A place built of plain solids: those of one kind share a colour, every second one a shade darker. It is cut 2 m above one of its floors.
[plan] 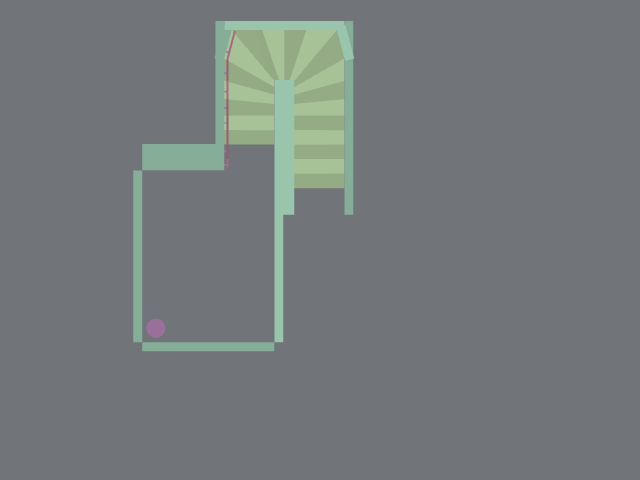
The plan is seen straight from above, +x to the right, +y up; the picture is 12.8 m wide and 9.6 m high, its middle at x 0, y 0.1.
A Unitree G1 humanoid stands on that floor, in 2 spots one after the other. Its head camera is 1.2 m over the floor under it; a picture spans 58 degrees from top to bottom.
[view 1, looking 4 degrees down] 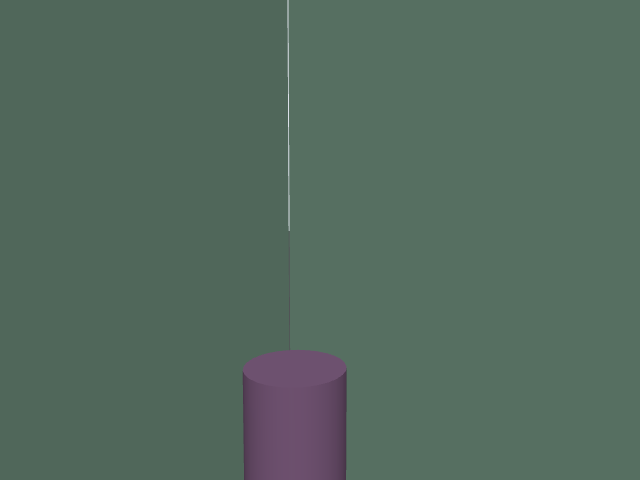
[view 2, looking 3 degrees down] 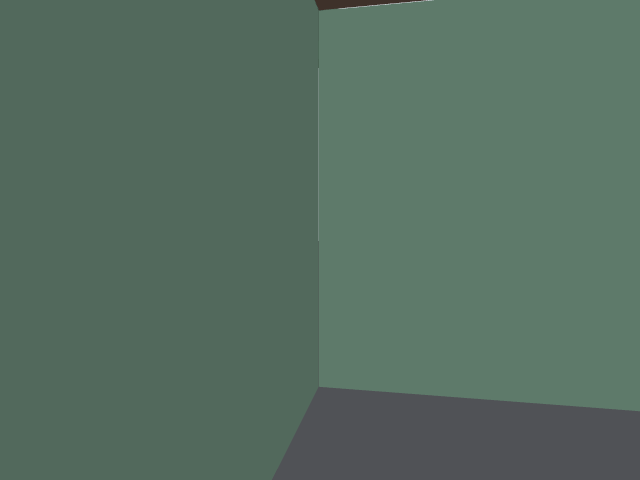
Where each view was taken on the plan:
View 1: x -2.12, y -0.60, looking -141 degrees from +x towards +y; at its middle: wall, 1.85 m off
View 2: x -1.50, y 1.01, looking -79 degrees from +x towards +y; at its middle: wall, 3.01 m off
